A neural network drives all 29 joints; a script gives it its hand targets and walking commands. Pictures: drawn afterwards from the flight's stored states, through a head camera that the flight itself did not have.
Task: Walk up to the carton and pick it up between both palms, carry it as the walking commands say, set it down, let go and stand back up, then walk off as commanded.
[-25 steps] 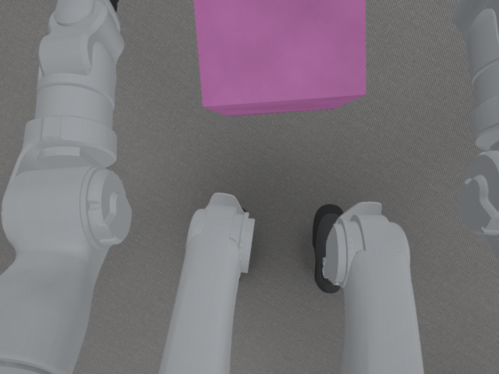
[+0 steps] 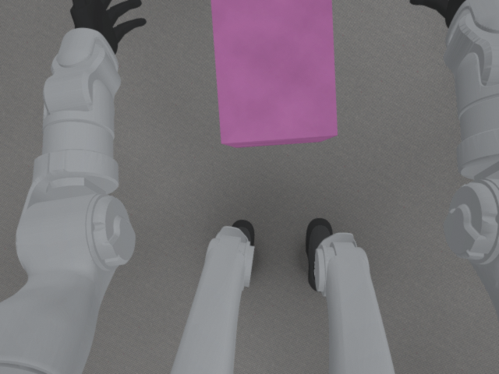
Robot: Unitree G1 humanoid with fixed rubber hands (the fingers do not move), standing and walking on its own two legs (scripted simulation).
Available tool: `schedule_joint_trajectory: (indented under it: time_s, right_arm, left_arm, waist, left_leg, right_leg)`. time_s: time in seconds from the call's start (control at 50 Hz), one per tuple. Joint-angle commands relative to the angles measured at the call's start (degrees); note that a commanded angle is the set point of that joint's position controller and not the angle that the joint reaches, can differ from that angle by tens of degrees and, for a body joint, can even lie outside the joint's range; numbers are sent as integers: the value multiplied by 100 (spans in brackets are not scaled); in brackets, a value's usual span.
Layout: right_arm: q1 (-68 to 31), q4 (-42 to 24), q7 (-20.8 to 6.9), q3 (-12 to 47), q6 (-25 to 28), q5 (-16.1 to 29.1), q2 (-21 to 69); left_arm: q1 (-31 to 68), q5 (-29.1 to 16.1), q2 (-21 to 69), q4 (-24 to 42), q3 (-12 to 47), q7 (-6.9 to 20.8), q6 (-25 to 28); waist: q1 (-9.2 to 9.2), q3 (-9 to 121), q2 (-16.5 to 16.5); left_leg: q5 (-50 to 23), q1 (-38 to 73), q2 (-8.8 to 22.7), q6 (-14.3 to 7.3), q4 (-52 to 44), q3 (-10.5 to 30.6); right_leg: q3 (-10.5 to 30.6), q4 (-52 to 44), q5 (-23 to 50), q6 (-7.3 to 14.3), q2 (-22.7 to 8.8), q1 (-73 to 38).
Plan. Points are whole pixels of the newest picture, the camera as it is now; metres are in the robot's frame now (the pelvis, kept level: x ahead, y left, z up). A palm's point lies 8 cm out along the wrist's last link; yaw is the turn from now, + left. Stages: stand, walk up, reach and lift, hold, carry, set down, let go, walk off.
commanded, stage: set down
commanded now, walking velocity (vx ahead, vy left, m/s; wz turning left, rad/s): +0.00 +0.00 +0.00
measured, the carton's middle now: (274, 82) +0.57 +0.04 -0.47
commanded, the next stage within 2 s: let go in 0.36 s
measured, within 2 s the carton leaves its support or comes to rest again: neither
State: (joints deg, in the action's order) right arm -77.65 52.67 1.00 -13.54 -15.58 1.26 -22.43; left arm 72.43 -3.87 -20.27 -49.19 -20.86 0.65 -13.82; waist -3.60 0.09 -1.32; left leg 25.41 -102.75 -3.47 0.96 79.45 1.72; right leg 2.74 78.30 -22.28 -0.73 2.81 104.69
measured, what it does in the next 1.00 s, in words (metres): rises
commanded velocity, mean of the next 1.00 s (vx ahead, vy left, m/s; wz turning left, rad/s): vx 0.00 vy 0.00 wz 0.00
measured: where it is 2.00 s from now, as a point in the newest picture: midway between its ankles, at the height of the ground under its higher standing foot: (277, 266)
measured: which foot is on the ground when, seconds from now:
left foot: down 0.00-1.00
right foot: down 0.00-1.00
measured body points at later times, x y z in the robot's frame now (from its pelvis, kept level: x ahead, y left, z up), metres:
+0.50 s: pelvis +0.02 +0.00 +0.09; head +0.35 +0.01 +0.40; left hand +0.53 +0.25 -0.04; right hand +0.57 -0.18 -0.04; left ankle +0.07 +0.12 -0.55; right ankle +0.09 -0.12 -0.55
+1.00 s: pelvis +0.07 +0.01 +0.16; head +0.23 +0.00 +0.58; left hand +0.35 +0.25 +0.07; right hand +0.38 -0.21 +0.06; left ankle +0.07 +0.12 -0.55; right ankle +0.09 -0.12 -0.55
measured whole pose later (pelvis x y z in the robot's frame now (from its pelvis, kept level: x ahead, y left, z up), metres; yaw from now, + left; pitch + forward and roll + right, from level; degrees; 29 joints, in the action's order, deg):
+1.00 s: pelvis +0.07 +0.01 +0.16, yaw +0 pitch +23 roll +0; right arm -14.3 34.8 -0.4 -8.6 -3.2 -2.0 -10.3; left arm 11.0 -0.3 -12.5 -34.5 -7.1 4.9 -2.1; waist -2.6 3.0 1.1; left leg 15.9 -43.9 -2.6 -0.4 37.2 3.4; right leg 2.9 35.6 -13.3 -0.6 1.5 45.1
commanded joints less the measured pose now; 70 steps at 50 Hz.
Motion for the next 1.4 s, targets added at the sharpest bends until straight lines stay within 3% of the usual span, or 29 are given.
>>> schedule_joint_trajectory:
  time_s: [0.0, 0.28, 0.38, 0.48, 0.56, 0.62, 0.68, 0.86, 1.0, 1.1, 1.18, 1.38]
  right_arm:
    - [-1492, -665, -34, -116, 138, -88, -604]
    - [-1043, -290, -205, -579, 294, -678, -228]
    - [-699, -385, -162, -684, 364, -862, -174]
    - [232, -1134, 102, -565, 411, -940, 92]
    - [1695, -2125, 224, -240, 450, -811, 454]
    - [2368, -2601, 211, -34, 556, -635, 535]
    - [3132, -2610, 132, 77, 689, -465, 535]
    - [5147, -2020, -96, 286, 1177, -346, 739]
    - [6637, -2556, -163, 508, 1469, -288, 783]
    - [7318, -2854, -202, 620, 1471, -264, 735]
    - [8188, -3044, -286, 741, 1466, -244, 719]
    - [8737, -3440, -474, 958, 1065, -233, 632]
  left_arm:
    - [1248, 77, -810, 636, -138, 40, 151]
    - [795, 606, -271, 409, -460, 213, 317]
    - [425, 827, -213, 576, -474, 230, 360]
    - [-444, 957, -404, 1133, -335, 340, 493]
    - [-1900, 853, -440, 1894, 85, 445, 561]
    - [-2553, 697, -384, 2246, 367, 473, 631]
    - [-3206, 637, -209, 2255, 551, 510, 689]
    - [-5179, 407, 186, 1680, 1047, 481, 1123]
    - [-6527, 291, 186, 2205, 1368, 371, 1388]
    - [-7227, 255, 193, 2526, 1487, 386, 1407]
    - [-8005, 292, 219, 2769, 1551, 384, 1388]
    - [-8220, 442, 222, 2974, 1692, 376, 903]
  waist:
    - [-217, 6498, -309]
    - [-236, 5312, -272]
    - [-195, 5648, -214]
    - [-162, 6664, -191]
    - [-131, 7158, -76]
    - [-52, 6703, 62]
    - [26, 5952, 306]
    - [95, 3441, 229]
    - [130, 2712, 247]
    - [201, 1866, 149]
    - [263, 1351, 101]
    - [324, -200, 99]
  left_leg:
    - [-2498, 2751, -25, 199, -1178, -502]
    - [-2577, 3555, 71, 212, -2594, -390]
    - [-2816, 4112, 46, 257, -2700, -409]
    - [-3493, 4763, -3, 273, -2746, -419]
    - [-4378, 5541, -1, 230, -2946, -334]
    - [-4593, 6035, 32, 146, -3181, -186]
    - [-4844, 7202, 148, 107, -3321, -3]
    - [-3347, 7178, 224, 119, -4187, 51]
    - [-2912, 7811, 197, 147, -4784, -16]
    - [-2192, 8129, 178, 122, -5211, -111]
    - [-2123, 8639, 139, 92, -5529, -129]
    - [-1232, 9004, 101, -25, -5879, -111]
  right_leg:
    - [-311, -616, 2527, -101, 135, -4940]
    - [-172, -2130, 2544, -93, 43, -5534]
    - [-181, -2276, 2820, -83, 54, -5955]
    - [-142, -2295, 3799, -95, 48, -7003]
    - [-103, -2552, 4603, -73, 44, -7596]
    - [-100, -2854, 4281, -104, 57, -7336]
    - [-207, -3343, 3288, -120, 107, -6406]
    - [-329, -4060, 2171, -55, 15, -6980]
    - [-263, -4615, 2244, -22, -71, -8282]
    - [-270, -5027, 1820, -57, -124, -8975]
    - [-264, -5365, 1853, -62, -129, -9551]
    - [-218, -5719, 1249, -83, -140, -10029]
